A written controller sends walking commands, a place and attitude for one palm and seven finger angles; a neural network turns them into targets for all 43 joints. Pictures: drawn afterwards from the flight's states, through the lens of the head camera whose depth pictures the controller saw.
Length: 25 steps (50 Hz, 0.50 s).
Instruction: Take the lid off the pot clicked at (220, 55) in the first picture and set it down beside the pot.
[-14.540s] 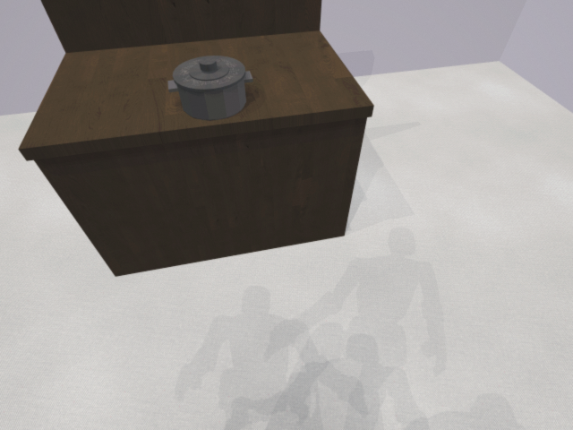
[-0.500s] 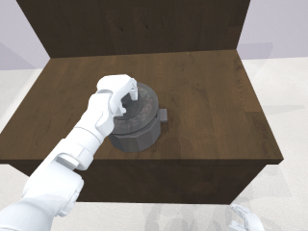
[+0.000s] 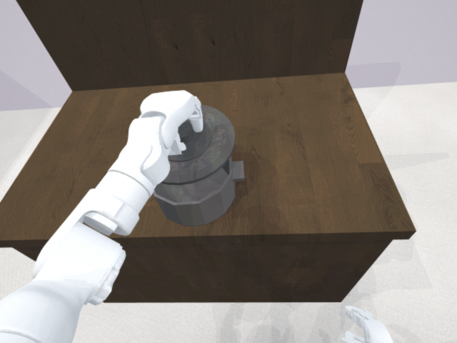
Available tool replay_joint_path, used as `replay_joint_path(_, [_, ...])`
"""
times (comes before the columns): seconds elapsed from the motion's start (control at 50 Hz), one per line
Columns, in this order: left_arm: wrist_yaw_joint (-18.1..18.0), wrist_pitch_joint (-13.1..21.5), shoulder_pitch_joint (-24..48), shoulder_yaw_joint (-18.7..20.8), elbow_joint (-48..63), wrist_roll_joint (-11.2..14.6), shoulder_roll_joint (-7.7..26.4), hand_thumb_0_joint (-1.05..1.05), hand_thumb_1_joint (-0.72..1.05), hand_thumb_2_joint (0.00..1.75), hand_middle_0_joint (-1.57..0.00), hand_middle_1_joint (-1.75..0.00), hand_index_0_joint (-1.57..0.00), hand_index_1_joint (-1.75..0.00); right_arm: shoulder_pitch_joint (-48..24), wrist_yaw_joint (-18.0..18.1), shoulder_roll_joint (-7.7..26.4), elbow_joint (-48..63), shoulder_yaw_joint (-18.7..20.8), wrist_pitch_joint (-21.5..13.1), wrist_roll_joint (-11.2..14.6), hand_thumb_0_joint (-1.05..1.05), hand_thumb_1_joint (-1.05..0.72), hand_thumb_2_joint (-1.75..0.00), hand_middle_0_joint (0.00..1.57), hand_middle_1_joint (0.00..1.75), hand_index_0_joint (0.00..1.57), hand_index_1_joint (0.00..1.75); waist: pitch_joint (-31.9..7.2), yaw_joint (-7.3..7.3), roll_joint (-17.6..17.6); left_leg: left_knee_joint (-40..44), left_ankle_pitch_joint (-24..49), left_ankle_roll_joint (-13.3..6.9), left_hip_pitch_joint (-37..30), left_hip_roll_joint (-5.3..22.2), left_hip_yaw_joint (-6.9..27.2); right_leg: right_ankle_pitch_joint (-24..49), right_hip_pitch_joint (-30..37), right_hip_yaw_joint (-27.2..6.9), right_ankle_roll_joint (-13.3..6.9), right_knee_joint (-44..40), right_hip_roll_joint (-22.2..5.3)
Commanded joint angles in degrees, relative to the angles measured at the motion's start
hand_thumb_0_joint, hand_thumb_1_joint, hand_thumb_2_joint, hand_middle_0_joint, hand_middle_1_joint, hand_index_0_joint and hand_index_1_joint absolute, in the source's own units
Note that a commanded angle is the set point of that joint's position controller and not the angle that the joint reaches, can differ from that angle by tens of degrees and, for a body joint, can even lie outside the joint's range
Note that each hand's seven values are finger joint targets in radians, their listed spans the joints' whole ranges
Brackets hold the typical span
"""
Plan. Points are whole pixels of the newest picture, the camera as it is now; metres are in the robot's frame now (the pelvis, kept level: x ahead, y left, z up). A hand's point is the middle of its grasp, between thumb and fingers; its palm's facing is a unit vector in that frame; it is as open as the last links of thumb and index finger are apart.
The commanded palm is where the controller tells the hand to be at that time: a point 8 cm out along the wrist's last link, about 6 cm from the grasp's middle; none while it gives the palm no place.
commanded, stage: lift the lid straight up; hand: left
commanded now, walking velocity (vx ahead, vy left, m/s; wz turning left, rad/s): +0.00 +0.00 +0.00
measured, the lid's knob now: (181, 132) +0.48 +0.10 +0.11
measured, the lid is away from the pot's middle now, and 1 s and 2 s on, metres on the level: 0.01 0.01 0.14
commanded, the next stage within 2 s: move the lid sideways beside the pot in 0.78 s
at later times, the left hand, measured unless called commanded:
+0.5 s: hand (168, 115) +0.45 +0.11 +0.18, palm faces -0.21 -0.05 -0.98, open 7.5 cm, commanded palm +0.43 +0.12 +0.26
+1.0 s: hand (166, 111) +0.44 +0.11 +0.19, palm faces -0.18 -0.05 -0.98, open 7.5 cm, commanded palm +0.42 +0.13 +0.26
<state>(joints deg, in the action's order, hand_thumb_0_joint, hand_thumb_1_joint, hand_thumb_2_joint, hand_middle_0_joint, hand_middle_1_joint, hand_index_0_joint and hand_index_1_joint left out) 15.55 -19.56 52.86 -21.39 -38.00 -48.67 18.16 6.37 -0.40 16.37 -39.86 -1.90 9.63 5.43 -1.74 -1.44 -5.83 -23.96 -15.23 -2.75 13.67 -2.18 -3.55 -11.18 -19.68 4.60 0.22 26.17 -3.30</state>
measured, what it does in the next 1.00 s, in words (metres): stands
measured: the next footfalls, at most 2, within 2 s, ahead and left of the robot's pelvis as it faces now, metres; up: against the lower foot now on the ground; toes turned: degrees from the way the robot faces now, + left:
none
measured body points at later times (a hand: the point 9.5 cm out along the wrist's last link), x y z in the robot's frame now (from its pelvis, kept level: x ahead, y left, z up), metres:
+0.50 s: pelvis +0.00 +0.00 +0.00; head +0.03 -0.04 +0.45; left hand +0.46 +0.11 +0.23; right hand +0.16 -0.24 -0.13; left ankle -0.04 +0.09 -0.74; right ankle +0.02 -0.12 -0.74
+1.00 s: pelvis -0.01 +0.01 +0.00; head +0.02 -0.04 +0.45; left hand +0.45 +0.11 +0.24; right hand +0.17 -0.22 -0.13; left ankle -0.04 +0.09 -0.74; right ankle +0.02 -0.12 -0.74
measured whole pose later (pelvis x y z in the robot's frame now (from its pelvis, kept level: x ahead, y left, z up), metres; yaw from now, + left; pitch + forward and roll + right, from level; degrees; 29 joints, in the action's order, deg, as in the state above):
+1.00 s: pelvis -0.01 +0.01 +0.00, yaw +1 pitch +4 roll +0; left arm 21.2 -20.7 58.5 -20.9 -34.1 -48.8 19.7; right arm 5.2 -1.6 16.3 -38.9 -2.5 8.9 5.3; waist -1.6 -0.6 -5.8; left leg -23.2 -14.4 -3.2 12.5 -3.0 -3.0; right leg -10.6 -18.3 4.9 0.7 25.4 -4.0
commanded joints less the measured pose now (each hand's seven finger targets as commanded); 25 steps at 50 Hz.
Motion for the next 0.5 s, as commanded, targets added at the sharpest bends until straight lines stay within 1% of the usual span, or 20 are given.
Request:
replay_joint_path(0.0, [-2.85,0.96,40.31,7.5,16.78,-2.15,14.21,0.0,0.59,1.06,-0.85,-0.99,-0.9,-0.99,-5.63,0.45,5.34,8.13,1.91,-3.21,-0.16,0.0,-0.9,-0.9,0.2,0.3,0.2,0.3,-28.27,-0.35,7.22,1.27,19.21,-0.41,-7.11,0.11,4.8,20.94,15.09,-2.78,-2.87,0.28,1.62])
replay_joint_path(0.02, [-2.65,0.89,38.74,7.21,15.39,-2.13,13.46,0.0,0.59,1.06,-0.85,-0.99,-0.9,-0.99,-5.37,0.39,5.29,8.02,2.04,-3.38,-0.19,0.0,-0.9,-0.9,0.2,0.3,0.2,0.3,-27.72,-0.36,7.58,1.12,19.92,-0.34,-7.34,0.28,4.93,21.01,14.6,-2.58,-2.88,0.23,1.65])
replay_joint_path(0.04, [-2.31,1.24,39.7,6.59,17.26,-1.82,12.76,0.0,0.59,1.06,-0.85,-0.99,-0.9,-0.99,-5.39,0.28,5.3,8.22,2.07,-3.52,-0.22,0.0,-0.9,-0.9,0.2,0.3,0.2,0.3,-28.72,-0.55,7.53,0.96,20.95,-0.22,-7.94,0.33,5.06,21.69,14.8,-2.57,-2.9,0.23,1.62])
replay_joint_path(0.06, [-2.33,1.19,39.1,7.78,16.24,-1.75,13.95,0.0,0.59,1.06,-0.85,-0.99,-0.9,-0.99,-5.11,0.28,5.45,8.06,2.15,-3.62,-0.3,0.0,-0.9,-0.9,0.2,0.3,0.2,0.3,-28.54,-0.29,8.2,0.83,21.01,-0.36,-7.8,0.31,4.95,22.03,15.08,-2.56,-2.85,0.21,1.65])
replay_joint_path(0.08, [-2.24,0.87,38.49,8.33,14.49,-1.96,14.72,0.0,0.59,1.06,-0.85,-0.99,-0.9,-0.99,-5.11,0.23,5.68,7.68,2.02,-3.4,-0.24,0.0,-0.9,-0.9,0.2,0.3,0.2,0.3,-27.3,-0.19,8.51,1.01,20.39,-0.23,-6.98,0.31,4.98,21.64,14.75,-2.43,-2.89,0.27,1.75])
replay_joint_path(0.12, [-2.06,0.1,37.49,8.61,11.09,-1.82,14.64,0.0,0.59,1.06,-0.85,-0.99,-0.9,-0.99,-4.86,0.34,5.8,7.16,1.73,-3.14,-0.13,0.0,-0.9,-0.9,0.2,0.3,0.2,0.3,-24.98,-0.18,9.63,1.61,18.48,-0.31,-5.33,0.2,4.47,20.85,14.31,-2.37,-2.77,-0.3,1.6])
replay_joint_path(0.16, [-1.86,0.59,41.16,8.62,15.37,-2.18,15.57,0.0,0.59,1.06,-0.85,-0.99,-0.9,-0.99,-5.67,0.22,5.79,7.89,1.7,-3.32,-0.21,0.0,-0.9,-0.9,0.2,0.3,0.2,0.3,-27.24,0.08,7.82,1.7,19.35,-0.18,-6.2,0.05,4.85,21.54,15.48,-2.63,-2.95,0.15,1.39])
replay_joint_path(0.18, [-1.79,0.84,41.47,8.39,17.84,-2.36,15.37,0.0,0.59,1.06,-0.85,-0.99,-0.9,-0.99,-5.99,0.03,5.47,8.52,1.96,-3.8,-0.27,0.0,-0.9,-0.9,0.2,0.3,0.2,0.3,-29.44,0.36,6.47,1.19,20.8,-0.3,-7.76,0.02,4.98,22.53,16.22,-2.82,-3.0,0.38,1.34])
replay_joint_path(0.2, [-1.56,0.7,40.38,8.21,17.05,-2.53,15.23,0.0,0.59,1.06,-0.85,-0.99,-0.9,-0.99,-5.99,-0.09,5.44,8.52,2.04,-3.9,-0.31,0.0,-0.9,-0.9,0.2,0.3,0.2,0.3,-29.38,0.3,6.85,0.87,22.05,-0.3,-7.97,0.06,5.25,23.19,16.21,-2.76,-3.08,0.47,1.45])
replay_joint_path(0.22, [-1.22,0.12,38.46,8.03,13.83,-2.61,14.82,0.0,0.59,1.06,-0.85,-0.99,-0.9,-0.99,-5.94,-0.19,5.57,8.15,1.84,-3.58,-0.22,0.0,-0.9,-0.9,0.2,0.3,0.2,0.3,-27.7,0.24,7.63,1.06,21.8,-0.13,-7.04,0.17,5.15,22.64,15.54,-2.5,-3.08,0.41,1.55])
replay_joint_path(0.26, [-0.71,-0.48,38.59,8.09,12.47,-1.99,14.34,0.0,0.59,1.06,-0.85,-0.99,-0.9,-0.99,-6.03,-0.19,5.79,8.02,1.78,-3.2,-0.09,0.0,-0.9,-0.9,0.2,0.3,0.2,0.3,-25.92,0.0,9.45,1.4,19.6,-0.29,-5.71,0.05,4.62,21.69,15.01,-2.38,-2.87,-0.17,1.49])
replay_joint_path(0.28, [-0.49,-0.54,40.41,8.65,13.69,-1.97,15.3,0.0,0.59,1.06,-0.85,-0.99,-0.9,-0.99,-5.83,-0.14,5.89,7.97,1.77,-3.15,-0.09,0.0,-0.9,-0.9,0.2,0.3,0.2,0.3,-25.88,-0.02,9.69,1.64,19.19,-0.32,-5.76,0.05,4.68,21.84,15.22,-2.44,-2.83,-0.19,1.47])
replay_joint_path(0.32, [0.0,-0.79,40.93,8.12,12.98,-2.07,15.06,0.0,0.59,1.06,-0.85,-0.99,-0.9,-0.99,-5.99,-0.02,5.82,7.95,1.57,-3.3,-0.06,0.0,-0.9,-0.9,0.2,0.3,0.2,0.3,-25.5,-0.03,8.41,1.85,18.9,-0.27,-5.97,-0.07,4.94,20.86,14.7,-2.26,-3.0,-0.21,1.49])
replay_joint_path(0.34, [0.46,-0.49,42.02,7.14,14.82,-1.71,13.89,0.0,0.59,1.06,-0.85,-0.99,-0.9,-0.99,-6.46,-0.03,5.81,8.53,1.71,-3.41,-0.12,0.0,-0.9,-0.9,0.2,0.3,0.2,0.3,-26.34,-0.3,8.16,1.41,20.09,-0.35,-6.47,-0.09,5.0,21.72,14.88,-2.39,-3.07,-0.12,1.37])
replay_joint_path(0.36, [0.37,-0.05,44.03,9.27,18.22,-1.95,16.9,0.0,0.59,1.06,-0.85,-0.99,-0.9,-0.99,-5.94,-0.03,5.73,8.79,1.8,-3.78,-0.28,0.0,-0.9,-0.9,0.2,0.3,0.2,0.3,-29.35,0.2,7.88,1.33,20.66,-0.45,-7.76,-0.09,5.2,22.66,16.61,-2.73,-2.91,-0.02,1.34])
replay_joint_path(0.38, [0.57,-0.02,43.59,9.08,17.31,-2.54,17.2,0.0,0.59,1.06,-0.85,-0.99,-0.9,-0.99,-6.44,-0.04,5.7,8.89,1.74,-3.92,-0.3,0.0,-0.9,-0.9,0.2,0.3,0.2,0.3,-29.36,0.22,7.32,1.27,21.67,-0.31,-8.07,-0.06,5.5,22.85,16.44,-2.71,-3.08,0.26,1.43])
replay_joint_path(0.4, [0.83,-0.34,42.92,8.18,15.15,-2.52,15.73,0.0,0.59,1.06,-0.85,-0.99,-0.9,-0.99,-5.83,-0.02,5.59,8.51,1.67,-3.9,-0.29,0.0,-0.9,-0.9,0.2,0.3,0.2,0.3,-28.12,0.01,8.31,1.26,22.01,-0.31,-7.55,-0.09,5.43,23.09,16.0,-2.43,-3.05,0.08,1.48])
replay_joint_path(0.44, [1.14,-0.25,42.17,10.72,15.86,-1.84,18.03,0.0,0.59,1.06,-0.85,-0.99,-0.9,-0.99,-5.76,-0.04,5.96,8.86,1.91,-3.93,-0.36,0.0,-0.9,-0.9,0.2,0.3,0.2,0.3,-28.68,0.42,9.36,0.99,22.91,-0.5,-7.27,-0.06,5.26,24.62,17.14,-2.72,-3.0,-0.09,1.31])
replay_joint_path(0.46, [1.26,-0.34,42.24,10.9,15.19,-2.19,18.67,0.0,0.59,1.06,-0.85,-0.99,-0.9,-0.99,-5.83,-0.04,5.88,8.77,1.54,-3.85,-0.37,0.0,-0.9,-0.9,0.2,0.3,0.2,0.3,-28.88,0.6,9.64,1.44,22.18,-0.32,-6.8,-0.14,5.25,24.23,17.52,-2.64,-2.89,0.06,1.27])
replay_joint_path(0.48, [1.54,-0.75,41.71,9.5,12.45,-2.24,16.95,0.0,0.59,1.06,-0.85,-0.99,-0.9,-0.99,-6.07,-0.04,5.8,8.46,1.45,-3.71,-0.22,0.0,-0.9,-0.9,0.2,0.3,0.2,0.3,-26.02,0.32,9.83,1.78,20.68,-0.32,-5.71,-0.18,4.98,22.97,16.11,-2.35,-2.93,-0.3,1.3])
